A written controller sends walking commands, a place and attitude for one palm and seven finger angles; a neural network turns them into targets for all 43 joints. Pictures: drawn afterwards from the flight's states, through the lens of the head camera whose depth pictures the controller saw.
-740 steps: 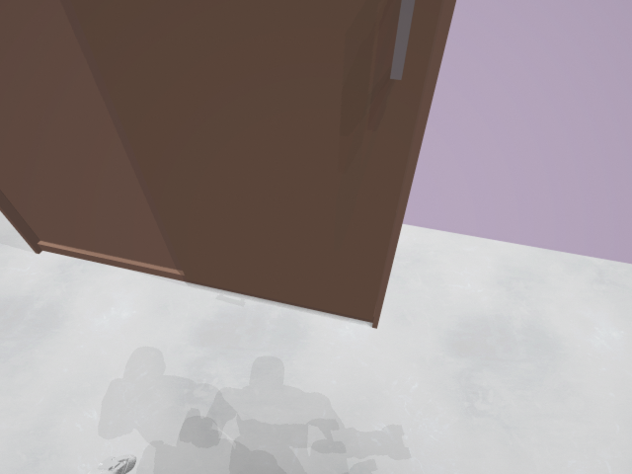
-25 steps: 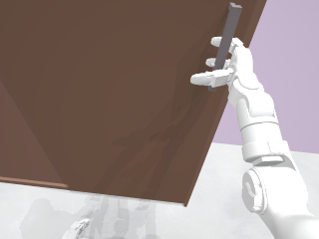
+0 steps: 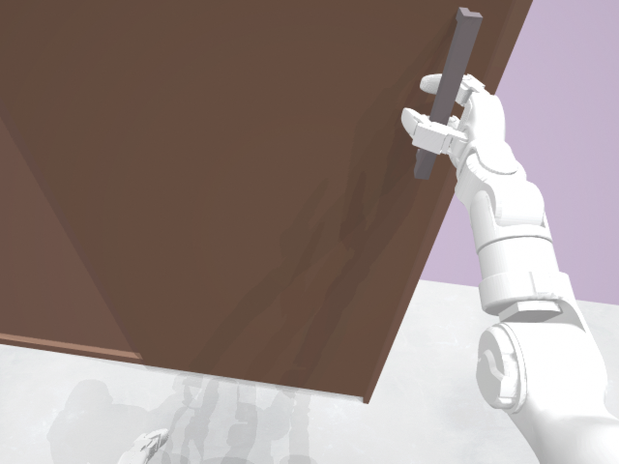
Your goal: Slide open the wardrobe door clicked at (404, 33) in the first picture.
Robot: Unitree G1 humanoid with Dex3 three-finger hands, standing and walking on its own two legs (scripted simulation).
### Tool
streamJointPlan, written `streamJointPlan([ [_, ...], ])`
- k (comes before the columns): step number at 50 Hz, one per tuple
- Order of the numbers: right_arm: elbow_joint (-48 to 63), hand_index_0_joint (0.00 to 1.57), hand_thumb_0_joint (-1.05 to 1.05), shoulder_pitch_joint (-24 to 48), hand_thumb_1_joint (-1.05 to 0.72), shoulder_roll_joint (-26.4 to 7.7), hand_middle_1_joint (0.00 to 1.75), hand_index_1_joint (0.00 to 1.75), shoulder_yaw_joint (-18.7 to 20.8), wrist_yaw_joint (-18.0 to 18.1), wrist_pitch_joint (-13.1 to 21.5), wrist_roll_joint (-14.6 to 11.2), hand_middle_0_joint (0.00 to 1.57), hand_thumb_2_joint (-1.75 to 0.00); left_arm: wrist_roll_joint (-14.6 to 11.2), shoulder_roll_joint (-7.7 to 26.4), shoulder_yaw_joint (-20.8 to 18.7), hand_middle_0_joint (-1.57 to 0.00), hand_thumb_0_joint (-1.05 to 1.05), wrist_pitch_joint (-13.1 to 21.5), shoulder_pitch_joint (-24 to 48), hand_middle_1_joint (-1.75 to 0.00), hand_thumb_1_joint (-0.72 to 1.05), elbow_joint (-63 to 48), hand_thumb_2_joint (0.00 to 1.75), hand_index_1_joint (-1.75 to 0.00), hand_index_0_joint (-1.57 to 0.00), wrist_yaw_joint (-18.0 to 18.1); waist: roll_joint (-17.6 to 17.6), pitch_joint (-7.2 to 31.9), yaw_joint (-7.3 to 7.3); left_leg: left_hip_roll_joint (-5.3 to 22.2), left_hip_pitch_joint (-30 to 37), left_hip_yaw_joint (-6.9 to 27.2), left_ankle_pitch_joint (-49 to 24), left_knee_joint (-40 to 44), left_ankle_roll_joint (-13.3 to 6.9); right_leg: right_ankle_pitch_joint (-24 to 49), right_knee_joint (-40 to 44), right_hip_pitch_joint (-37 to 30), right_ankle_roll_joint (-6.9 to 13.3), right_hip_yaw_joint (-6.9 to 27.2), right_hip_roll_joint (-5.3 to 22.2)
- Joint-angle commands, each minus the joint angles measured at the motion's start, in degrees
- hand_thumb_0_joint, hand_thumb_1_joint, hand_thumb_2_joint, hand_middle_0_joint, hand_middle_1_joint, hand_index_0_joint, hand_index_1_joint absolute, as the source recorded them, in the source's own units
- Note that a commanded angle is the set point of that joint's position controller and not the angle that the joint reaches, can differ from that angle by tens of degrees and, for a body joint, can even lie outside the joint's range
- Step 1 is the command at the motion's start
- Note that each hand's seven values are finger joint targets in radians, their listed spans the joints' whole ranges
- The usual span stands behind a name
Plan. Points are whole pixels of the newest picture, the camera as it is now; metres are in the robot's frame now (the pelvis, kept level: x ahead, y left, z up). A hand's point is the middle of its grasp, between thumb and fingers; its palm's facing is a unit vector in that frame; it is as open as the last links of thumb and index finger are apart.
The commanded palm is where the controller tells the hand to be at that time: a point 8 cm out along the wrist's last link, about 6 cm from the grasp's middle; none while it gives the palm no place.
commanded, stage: grip the handle and tug to test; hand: right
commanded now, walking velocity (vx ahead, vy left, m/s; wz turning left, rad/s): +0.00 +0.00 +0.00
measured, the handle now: (440, 100) +0.50 -0.12 +0.27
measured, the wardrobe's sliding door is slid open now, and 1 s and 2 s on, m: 0.00 0.00 0.01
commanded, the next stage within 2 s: tug the door sideways, standing still in 0.84 s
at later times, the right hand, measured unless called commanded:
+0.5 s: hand (424, 126) +0.45 -0.09 +0.26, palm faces +0.07 +1.00 +0.01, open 5.7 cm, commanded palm +0.41 -0.14 +0.26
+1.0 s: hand (424, 131) +0.44 -0.09 +0.26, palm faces +0.03 +1.00 -0.01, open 6.1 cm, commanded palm +0.41 -0.14 +0.26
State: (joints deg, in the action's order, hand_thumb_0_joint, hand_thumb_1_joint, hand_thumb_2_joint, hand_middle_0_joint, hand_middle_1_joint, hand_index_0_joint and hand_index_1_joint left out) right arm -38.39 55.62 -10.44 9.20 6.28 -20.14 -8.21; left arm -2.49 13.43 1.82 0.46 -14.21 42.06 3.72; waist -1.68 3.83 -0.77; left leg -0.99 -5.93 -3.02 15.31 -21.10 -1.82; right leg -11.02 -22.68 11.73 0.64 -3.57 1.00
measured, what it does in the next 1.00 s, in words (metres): shifts its weight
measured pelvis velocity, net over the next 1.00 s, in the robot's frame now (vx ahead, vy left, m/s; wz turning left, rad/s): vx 0.06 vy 0.01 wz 0.06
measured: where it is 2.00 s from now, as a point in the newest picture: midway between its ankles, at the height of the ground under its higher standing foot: outside the picture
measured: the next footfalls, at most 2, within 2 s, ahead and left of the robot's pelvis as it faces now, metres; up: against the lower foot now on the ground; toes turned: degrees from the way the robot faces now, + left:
left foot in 1.72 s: +0.23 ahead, +0.22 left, +0.00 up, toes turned -1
right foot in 1.86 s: +0.09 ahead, -0.03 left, +0.00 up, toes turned -10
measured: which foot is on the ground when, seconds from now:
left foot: down 0.00-1.00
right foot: down 0.00-1.00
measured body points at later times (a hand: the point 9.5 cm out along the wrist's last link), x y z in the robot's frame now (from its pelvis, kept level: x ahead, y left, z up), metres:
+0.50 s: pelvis +0.01 +0.00 +0.00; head -0.01 +0.02 +0.45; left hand +0.15 +0.24 -0.11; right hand +0.44 -0.15 +0.26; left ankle -0.05 +0.10 -0.74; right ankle +0.01 -0.11 -0.74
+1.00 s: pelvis +0.06 +0.01 +0.00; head +0.04 +0.03 +0.45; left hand +0.24 +0.24 -0.09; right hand +0.43 -0.15 +0.26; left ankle -0.04 +0.09 -0.74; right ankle +0.01 -0.12 -0.74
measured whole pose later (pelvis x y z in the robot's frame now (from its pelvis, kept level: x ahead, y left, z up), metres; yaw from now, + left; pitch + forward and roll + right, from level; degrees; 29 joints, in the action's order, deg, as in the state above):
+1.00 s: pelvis +0.06 +0.01 +0.00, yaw +3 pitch +1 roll -1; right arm 1.5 31.6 -10.6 10.1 4.7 -33.7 -10.7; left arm -2.4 13.9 2.7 -4.6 -7.7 36.7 1.1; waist -2.6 5.8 0.9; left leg -1.2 -2.1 -0.3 17.0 -20.9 -1.8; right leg -13.7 -22.1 6.6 0.3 -2.2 0.6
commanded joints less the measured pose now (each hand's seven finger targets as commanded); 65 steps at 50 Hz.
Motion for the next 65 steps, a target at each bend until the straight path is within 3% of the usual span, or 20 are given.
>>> streamJointPlan([
  [1, 15.21, 0.45, 0.0, 30.84, -0.9, -9.28, 1.4, 1.4, 2.35, -0.9, 4.13, -0.72, 0.45, -0.9, -0.2, 6.88, -2.2, -0.2, 0.0, 2.22, 5.96, -0.3, 0.9, -8.33, 0.9, -0.3, -0.2, 0.51, 4.57, 16.97, 0.89, 0.47, 0.29, 2.5, -24.44, 1.72, 0.36, 17.22, -0.45, -11.7, 2.64, 2.87, -0.59],
  [7, 17.36, 0.45, 0.0, 31.23, -0.9, -6.04, 1.4, 1.4, -0.29, -0.63, 3.37, -0.43, 0.45, -0.9, -0.35, 6.59, -2.29, -0.2, 0.0, 2.36, 5.87, -0.3, 0.9, -8.34, 0.9, -0.3, -0.2, 0.24, 3.31, 16.25, 0.24, 0.12, -1.18, 2.05, -23.62, 1.53, 0.17, 17.86, -0.61, -12.96, 2.32, 3.03, -0.21],
  [13, 20.85, 0.45, 0.0, 30.05, -0.9, -4.13, 1.4, 1.4, -1.3, -0.4, 2.44, -0.67, 0.45, -0.9, -0.14, 6.45, -2.47, -0.2, 0.0, 2.42, 6.22, -0.3, 0.9, -8.65, 0.9, -0.3, -0.2, 0.0, 3.74, 19.22, 0.37, 0.03, -0.15, 1.96, -27.57, 0.53, 0.15, 21.92, -1.4, -14.95, 2.17, 3.05, -0.34],
  [15, 21.19, 0.45, 0.0, 28.81, -0.9, -4.29, 1.4, 1.4, -1.02, -0.47, 2.3, -0.96, 0.45, -0.9, -0.04, 6.77, -2.57, -0.2, 0.0, 2.35, 6.22, -0.3, 0.9, -8.75, 0.9, -0.3, -0.2, -0.06, 5.29, 19.02, 0.58, -0.04, 0.63, 1.67, -28.33, 0.63, 0.25, 22.78, -1.45, -14.83, 2.21, 2.99, -0.34],
  [16, 21.32, 0.45, 0.0, 27.76, -0.9, -6.35, 1.4, 1.4, 0.82, -0.46, 1.99, -1.08, 0.45, -0.9, -0.08, 6.84, -2.51, -0.2, 0.0, 2.21, 6.6, -0.3, 0.9, -8.91, 0.9, -0.3, -0.2, 0.0, 5.81, 19.27, 1.12, 0.01, 1.18, 1.95, -29.11, 0.48, 0.31, 22.65, -1.49, -14.18, 2.36, 2.97, -0.44],
  [17, 21.42, 0.45, 0.0, 28.36, -0.9, -6.33, 1.4, 1.4, 0.42, -0.64, 1.62, -0.78, 0.45, -0.9, -0.09, 6.71, -2.37, -0.2, 0.0, 1.88, 6.98, -0.3, 0.9, -8.79, 0.9, -0.3, -0.2, 0.09, 4.37, 18.52, 0.87, 0.18, 1.07, 2.08, -29.34, 0.52, 0.3, 22.31, -1.41, -13.94, 2.31, 2.55, -0.53],
  [19, 20.84, 0.45, 0.0, 29.72, -0.9, -5.07, 1.4, 1.4, -0.59, -0.73, 1.06, -0.86, 0.45, -0.9, -0.15, 6.57, -2.28, -0.2, 0.0, 1.79, 6.81, -0.3, 0.9, -8.64, 0.9, -0.3, -0.2, 0.13, 5.4, 17.28, 0.22, 0.09, 0.01, 1.97, -27.94, 0.89, 0.39, 20.78, -1.28, -13.59, 2.31, 2.77, -0.53],
  [21, 22.24, 0.45, 0.0, 28.82, -0.9, -6.26, 1.4, 1.4, 0.48, -0.53, 1.2, -0.91, 0.45, -0.9, -0.12, 6.63, -2.26, -0.2, 0.0, 1.73, 7.35, -0.3, 0.9, -9.08, 0.9, -0.3, -0.2, 0.13, 3.87, 18.22, 0.92, 0.2, 0.87, 2.0, -28.82, 0.63, 0.25, 22.04, -1.48, -14.06, 2.37, 2.69, -0.6],
  [23, 23.36, 0.45, 0.0, 27.35, -0.9, -4.81, 1.4, 1.4, -0.35, -0.74, 0.8, -0.96, 0.45, -0.9, -0.04, 6.3, -2.12, -0.2, 0.0, 1.55, 7.51, -0.3, 0.9, -9.39, 0.9, -0.3, -0.2, -0.09, 3.61, 18.81, 1.05, 0.22, 1.42, 1.87, -30.7, 0.15, 0.12, 23.92, -1.7, -14.53, 2.16, 2.78, -0.7],
  [25, 24.85, 0.45, 0.0, 23.85, -0.9, -6.38, 1.4, 1.4, 1.17, -0.78, 0.73, -1.37, 0.45, -0.9, 0.02, 6.68, -2.24, -0.2, 0.0, 1.17, 8.16, -0.3, 0.9, -10.08, 0.9, -0.3, -0.2, -0.19, 5.01, 20.28, 1.92, 0.3, 3.7, 1.8, -32.38, 0.08, 0.23, 25.2, -1.65, -14.66, 2.18, 2.64, -0.73],
  [29, 31.81, 0.45, 0.0, 20.18, -0.9, -3.7, 1.4, 1.4, -0.94, -1.54, -0.22, -1.65, 0.45, -0.9, -0.16, 6.02, -2.09, -0.2, 0.0, 0.59, 10.04, -0.3, 0.9, -11.57, 0.9, -0.3, -0.2, -0.65, 3.5, 21.26, 2.13, 0.47, 4.64, 1.78, -37.34, -0.95, 0.31, 29.4, -2.27, -16.34, 2.02, 2.29, -0.61],
  [35, 39.6, 0.45, 0.0, 10.73, -0.9, -5.18, 1.4, 1.4, 0.49, -1.83, -2.94, -2.22, 0.45, -0.9, -0.17, 6.51, -2.16, -0.2, 0.0, -0.85, 12.52, -0.3, 0.9, -13.45, 0.9, -0.3, -0.2, -1.26, 4.66, 21.95, 3.58, 0.74, 7.69, 1.58, -42.73, -1.76, 0.73, 33.97, -2.67, -16.65, 1.85, 2.11, -0.34],
  [39, 48.04, 0.45, 0.0, 5.89, -0.9, -3.55, 1.4, 1.4, -1.06, -1.94, -5.18, -2.3, 0.45, -0.9, -0.22, 6.03, -1.92, -0.2, 0.0, -1.43, 14.08, -0.3, 0.9, -14.73, 0.9, -0.3, -0.2, -1.93, 3.33, 23.34, 3.89, 0.89, 8.23, 1.35, -44.74, -2.83, 0.68, 37.95, -3.22, -17.79, 1.57, 2.63, -0.08],
  [42, 53.38, 0.45, 0.0, 2.75, -0.9, -3.89, 1.4, 1.4, -1.03, -2.27, -6.41, -2.78, 0.45, -0.9, -0.13, 6.0, -1.71, -0.2, 0.0, -1.74, 15.72, -0.3, 0.9, -15.6, 0.9, -0.3, -0.2, -2.37, 3.17, 22.67, 4.33, 0.96, 8.51, 1.49, -44.75, -2.84, 0.75, 36.27, -3.14, -17.06, 1.65, 2.7, -0.29],
  [47, 58.14, 0.45, 0.0, -3.93, -0.9, -7.85, 1.4, 1.4, 3.6, -2.66, -8.85, -3.58, 0.45, -0.9, -0.06, 5.96, -1.13, -0.2, 0.0, -2.26, 17.8, -0.3, 0.9, -15.93, 0.9, -0.3, -0.2, -2.41, 5.16, 20.19, 5.3, 1.24, 10.13, 1.66, -46.64, -3.1, 1.13, 32.27, -2.49, -13.79, 1.62, 2.89, -0.91],
  [48, 57.11, 0.45, 0.0, -2.57, -0.9, -10.53, 1.4, 1.4, 5.94, -2.64, -9.74, -3.56, 0.45, -0.9, -0.09, 6.11, -0.93, -0.2, 0.0, -2.52, 17.96, -0.3, 0.9, -15.23, 0.9, -0.3, -0.2, -2.15, 4.79, 19.36, 5.2, 1.36, 10.12, 1.86, -47.18, -2.93, 1.26, 31.05, -2.34, -13.1, 1.5, 2.58, -1.21],
  [54, 52.58, 0.45, 0.0, 11.88, -0.9, -4.15, 1.4, 1.4, -1.26, -1.43, -13.41, -3.01, 0.45, -0.9, -0.03, 5.45, -0.97, -0.2, 0.0, -1.33, 17.32, -0.3, 0.9, -12.27, 0.9, -0.3, -0.2, -1.3, 2.1, 16.45, 2.15, 1.23, 4.97, 1.39, -46.38, -3.17, 1.49, 33.37, -4.21, -14.99, 1.25, 2.85, -1.81],
  [59, 45.92, 0.45, 0.0, 19.8, -0.9, 0.73, 1.4, 1.4, -5.55, -0.29, -12.53, -2.13, 0.45, -0.9, 0.49, 4.9, -1.41, -0.2, 0.0, -0.79, 16.0, -0.3, 0.9, -10.08, 0.9, -0.3, -0.2, -1.22, 2.56, 17.3, 0.58, 1.51, 3.21, 1.19, -46.47, -3.92, 1.46, 35.27, -5.0, -16.25, 1.04, 3.64, -1.89],
  [61, 44.02, 0.45, 0.0, 20.54, -0.9, 2.92, 1.4, 1.4, -7.55, -0.48, -11.74, -2.25, 0.45, -0.9, 0.59, 4.71, -1.45, -0.2, 0.0, -0.74, 16.0, -0.3, 0.9, -9.89, 0.9, -0.3, -0.2, -1.28, 4.73, 16.36, 0.21, 1.37, 2.33, 0.95, -44.76, -3.91, 1.4, 33.33, -4.82, -15.75, 1.38, 3.96, -2.01],
  [65, 41.03, 0.45, 0.0, 25.1, -0.9, 7.11, 1.4, 1.4, -11.95, -1.36, -9.18, -2.05, 0.45, -0.9, 0.91, 3.93, -1.52, -0.2, 0.0, -0.3, 15.87, -0.3, 0.9, -9.4, 0.9, -0.3, -0.2, -1.77, 3.88, 15.44, -0.65, 1.22, -0.58, 1.28, -41.28, -3.68, 0.87, 33.54, -4.98, -17.65, 1.47, 4.67, -1.88],
])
